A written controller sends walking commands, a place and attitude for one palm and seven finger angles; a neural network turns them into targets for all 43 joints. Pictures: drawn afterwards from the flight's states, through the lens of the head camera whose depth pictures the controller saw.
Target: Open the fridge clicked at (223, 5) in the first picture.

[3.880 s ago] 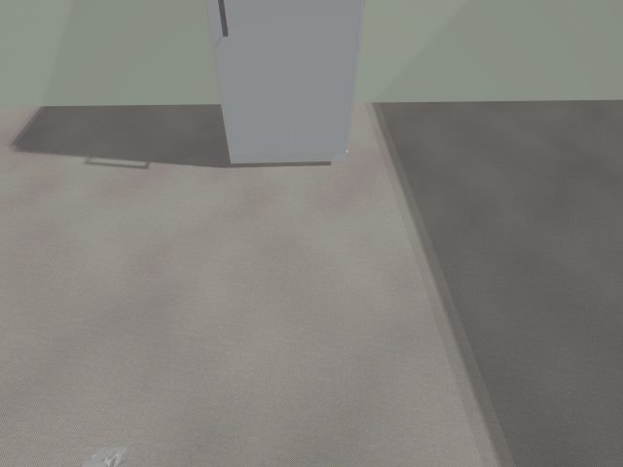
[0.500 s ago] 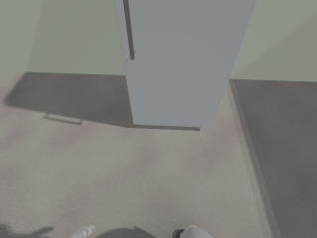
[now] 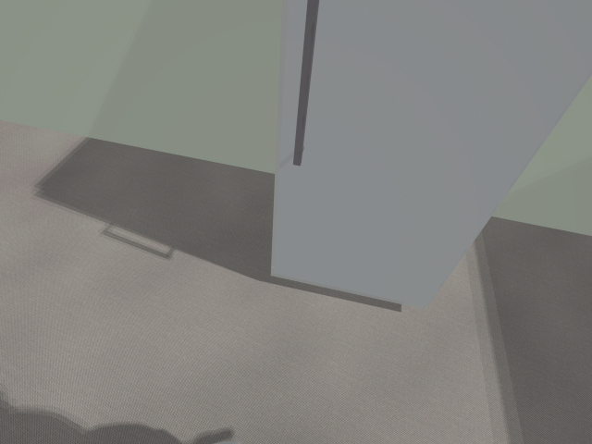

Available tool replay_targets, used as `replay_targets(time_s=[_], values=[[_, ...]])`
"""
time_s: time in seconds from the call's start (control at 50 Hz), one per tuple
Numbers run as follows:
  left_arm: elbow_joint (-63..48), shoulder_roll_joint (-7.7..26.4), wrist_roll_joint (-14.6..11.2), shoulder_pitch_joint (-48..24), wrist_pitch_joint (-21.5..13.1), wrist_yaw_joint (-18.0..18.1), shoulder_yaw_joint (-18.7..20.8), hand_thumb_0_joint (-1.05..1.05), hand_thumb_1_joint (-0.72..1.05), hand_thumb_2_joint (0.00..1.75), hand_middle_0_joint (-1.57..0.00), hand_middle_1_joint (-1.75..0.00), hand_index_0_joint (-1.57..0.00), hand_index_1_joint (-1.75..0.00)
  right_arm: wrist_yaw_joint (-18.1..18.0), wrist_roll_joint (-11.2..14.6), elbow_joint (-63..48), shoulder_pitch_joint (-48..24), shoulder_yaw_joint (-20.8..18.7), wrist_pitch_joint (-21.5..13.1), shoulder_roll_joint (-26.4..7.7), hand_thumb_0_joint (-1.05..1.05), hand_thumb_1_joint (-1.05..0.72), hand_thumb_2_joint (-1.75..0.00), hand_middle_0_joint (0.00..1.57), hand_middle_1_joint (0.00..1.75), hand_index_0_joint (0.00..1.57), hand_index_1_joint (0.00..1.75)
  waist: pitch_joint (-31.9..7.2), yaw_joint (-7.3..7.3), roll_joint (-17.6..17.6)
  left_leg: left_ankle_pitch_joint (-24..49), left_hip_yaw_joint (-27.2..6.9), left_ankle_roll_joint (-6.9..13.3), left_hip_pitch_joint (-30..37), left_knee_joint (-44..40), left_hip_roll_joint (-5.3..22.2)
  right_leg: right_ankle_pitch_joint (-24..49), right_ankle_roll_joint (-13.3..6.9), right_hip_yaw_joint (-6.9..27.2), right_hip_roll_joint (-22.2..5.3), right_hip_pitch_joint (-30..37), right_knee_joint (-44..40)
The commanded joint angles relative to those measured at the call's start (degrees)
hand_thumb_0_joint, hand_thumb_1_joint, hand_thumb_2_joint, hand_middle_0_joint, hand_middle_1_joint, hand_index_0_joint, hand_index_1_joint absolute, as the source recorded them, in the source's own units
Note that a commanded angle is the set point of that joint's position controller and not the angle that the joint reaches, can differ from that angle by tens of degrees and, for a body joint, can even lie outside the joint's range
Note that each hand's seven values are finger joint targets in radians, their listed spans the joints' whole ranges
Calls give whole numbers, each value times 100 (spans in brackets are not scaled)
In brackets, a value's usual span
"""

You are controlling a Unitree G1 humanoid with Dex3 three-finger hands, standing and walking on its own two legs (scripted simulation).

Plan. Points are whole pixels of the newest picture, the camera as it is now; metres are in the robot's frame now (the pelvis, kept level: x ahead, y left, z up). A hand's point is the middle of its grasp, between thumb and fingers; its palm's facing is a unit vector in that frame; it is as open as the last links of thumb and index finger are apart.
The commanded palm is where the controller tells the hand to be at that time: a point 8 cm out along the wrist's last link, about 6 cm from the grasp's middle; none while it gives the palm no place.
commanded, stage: turn to face it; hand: left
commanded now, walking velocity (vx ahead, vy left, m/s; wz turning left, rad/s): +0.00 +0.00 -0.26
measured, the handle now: (307, 73) +0.76 +0.07 +0.14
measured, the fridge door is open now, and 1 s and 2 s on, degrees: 0 0 0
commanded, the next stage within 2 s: take the last steps up to it in 0.04 s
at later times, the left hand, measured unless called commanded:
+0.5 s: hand out of the picture +0.02 +0.16 -0.15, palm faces -0.04 -0.98 -0.19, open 7.3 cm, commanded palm none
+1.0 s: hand (235, 323) +0.34 +0.14 -0.15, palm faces -0.18 -0.96 -0.21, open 7.3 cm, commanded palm none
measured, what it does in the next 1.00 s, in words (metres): walks ahead: right foot, then left foot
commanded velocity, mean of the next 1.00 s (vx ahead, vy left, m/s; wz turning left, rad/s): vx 0.24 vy -0.01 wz -0.08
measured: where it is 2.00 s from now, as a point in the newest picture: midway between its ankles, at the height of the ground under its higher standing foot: outside the picture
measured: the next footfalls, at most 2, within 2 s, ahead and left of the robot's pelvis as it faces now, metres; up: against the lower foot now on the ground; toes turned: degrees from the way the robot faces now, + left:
right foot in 0.26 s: +0.04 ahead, -0.13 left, +0.00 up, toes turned -11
left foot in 0.62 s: +0.16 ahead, +0.12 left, +0.00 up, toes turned +2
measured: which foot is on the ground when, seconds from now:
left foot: down 0.00-0.28, up 0.30-0.60, down 0.62-1.00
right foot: up 0.00-0.24, down 0.26-0.62, up 0.64-1.00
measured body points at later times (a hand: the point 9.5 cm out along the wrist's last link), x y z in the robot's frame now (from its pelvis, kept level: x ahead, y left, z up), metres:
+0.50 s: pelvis +0.05 -0.01 +0.02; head +0.05 -0.01 +0.47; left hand +0.03 +0.21 -0.14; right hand +0.05 -0.25 -0.14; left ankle +0.08 +0.12 -0.68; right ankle +0.00 -0.12 -0.73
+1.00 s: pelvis +0.20 -0.02 +0.01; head +0.22 -0.04 +0.46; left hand +0.35 +0.19 -0.13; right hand +0.07 -0.18 -0.15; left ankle +0.12 +0.12 -0.73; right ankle +0.26 -0.14 -0.72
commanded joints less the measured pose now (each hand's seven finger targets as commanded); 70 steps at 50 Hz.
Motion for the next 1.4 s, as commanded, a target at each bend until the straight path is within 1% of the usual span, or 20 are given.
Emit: replay_targets(time_s=[0.0,0.14,0.22,0.26,0.3,0.36,0.48,0.56,0.6,0.62,0.76,0.9,0.96,0.98,1.0,1.04,1.16,1.28,1.34,1.38], values=[[-297,342,41,103,35,-24,79,0,90,90,-20,-30,-20,-30,-196,10,-5,706,-137,41,-951,0,-90,-90,20,30,20,30,-180,-351,1813,1953,-1486,622,1046,-1836,1636,-603,-36,508,-178,-1258,1598],[-319,66,78,299,138,-68,113,0,90,90,-20,-30,-20,-30,-142,10,-150,246,-252,162,-945,0,-90,-90,20,30,20,30,-356,-227,776,-333,-828,602,485,-1985,1432,253,11,266,-20,-682,598],[-224,229,147,828,43,-103,147,0,90,90,-20,-30,-20,-30,-54,21,-194,121,-320,224,-840,0,-90,-90,20,30,20,30,-123,16,417,-2272,-442,105,-299,-1452,929,771,-117,216,77,171,-1049],[-294,1026,176,908,-14,-40,265,0,90,90,-20,-30,-20,-30,50,78,-494,-190,-193,270,-285,0,-90,-90,20,30,20,30,468,162,-1615,-1929,294,-341,-1411,716,-71,-1708,-943,2949,-1546,-182,-3091],[-398,1037,113,632,-96,33,278,0,90,90,-20,-30,-20,-30,120,30,-602,-478,-253,263,-501,0,-90,-90,20,30,20,30,840,110,-1133,-1429,-305,-245,-1564,1797,117,-1811,-1228,3237,-1729,-645,-3506],[-438,813,121,288,-195,-4,230,0,90,90,-20,-30,-20,-30,152,1,-357,70,-283,195,-482,0,-90,-90,20,30,20,30,609,-196,-602,-784,-387,-270,-1363,2000,130,-26,-1016,1967,-1255,-331,-2862],[-271,913,118,528,-264,-62,259,0,90,90,-20,-30,-20,-30,146,50,-396,77,-201,58,-335,0,-90,-90,20,30,20,30,274,-40,-662,-763,-174,-303,-670,572,12,1050,-1039,1532,-1173,150,-2569],[-257,838,47,233,-209,-105,281,0,90,90,-20,-30,-20,-30,66,45,-45,1045,-197,-81,-462,0,-90,-90,20,30,20,30,-27,-419,-229,-144,16,-246,1139,-868,-197,777,-746,1078,-697,-516,-1655],[-474,322,7,166,-186,-185,197,0,90,90,-20,-30,-20,-30,-40,-22,243,2187,-411,-138,-1343,0,-90,-90,20,30,20,30,-494,-781,2016,-1116,-2457,379,2581,-1949,1560,13,-262,123,226,-2110,882],[-700,382,65,-292,-204,-176,197,0,90,90,-20,-30,-20,-30,-76,-35,285,2475,-411,-71,-1444,0,-90,-90,20,30,20,30,-206,-899,1819,-1432,-3160,767,2430,-2480,2047,-521,-283,347,299,-2730,1866],[-596,196,87,-581,-116,-271,189,0,90,90,-20,-30,-20,-30,-158,15,290,1709,-161,-243,-631,0,-90,-90,20,30,20,30,259,-371,729,1005,-1088,721,1460,-2419,1203,933,-141,524,-269,-2321,1834],[-894,186,91,-1262,-126,-250,168,0,90,90,-20,-30,-20,-30,-113,-16,467,1867,-235,-145,-618,0,-90,-90,20,30,20,30,438,-473,890,1252,-729,659,1303,-2064,1113,1219,-148,85,-52,-1556,12],[-632,398,114,-438,-201,-223,246,0,90,90,-20,-30,-20,-30,-94,18,482,1742,-231,-110,-586,0,-90,-90,20,30,20,30,-38,-31,481,1344,-330,342,1016,-924,725,1913,-225,-98,192,1,-955],[-434,752,134,163,-271,-177,319,0,90,90,-20,-30,-20,-30,-57,75,463,1749,-211,-137,-459,0,-90,-90,20,30,20,30,-427,244,-77,1004,-122,152,319,126,512,2044,-414,519,-314,1149,-1054],[-312,1367,146,737,-333,-95,467,0,90,90,-20,-30,-20,-30,-12,113,295,1863,-133,-145,-127,0,-90,-90,20,30,20,30,-904,359,-1584,-1034,302,-134,-915,1734,-205,2709,-946,2362,-1761,2113,-1577],[-339,1354,39,457,-297,-50,432,0,90,90,-20,-30,-20,-30,-63,110,200,1494,-192,-54,-291,0,-90,-90,20,30,20,30,-567,240,-973,-2024,-600,-113,-1183,3261,-25,2634,-1423,2618,-2105,1284,-2117],[-561,626,83,-612,-315,-13,178,0,90,90,-20,-30,-20,-30,-4,53,256,1442,-140,150,28,0,-90,-90,20,30,20,30,-23,-444,-485,-833,-424,-346,-326,2063,215,3081,-980,757,-1281,-621,-2374],[-562,780,34,-738,-153,45,155,0,90,90,-20,-30,-20,-30,-53,96,226,1222,-35,141,-148,0,-90,-90,20,30,20,30,-435,-414,-422,508,-326,-446,853,-550,-101,3759,-702,429,-830,-258,-1501],[-582,527,-19,-332,-13,73,95,0,90,90,-20,-30,-20,-30,-122,97,65,1056,-138,61,-872,0,-90,-90,20,30,20,30,-634,-260,872,3744,-1184,92,1352,-1086,1001,1947,-37,242,-261,-391,-941],[-497,514,3,-241,92,76,91,0,90,90,-20,-30,-20,-30,-181,97,-29,589,-165,146,-951,0,-90,-90,20,30,20,30,-212,-190,1149,3566,-1271,350,963,-1367,1126,1247,37,201,-100,-345,-642]])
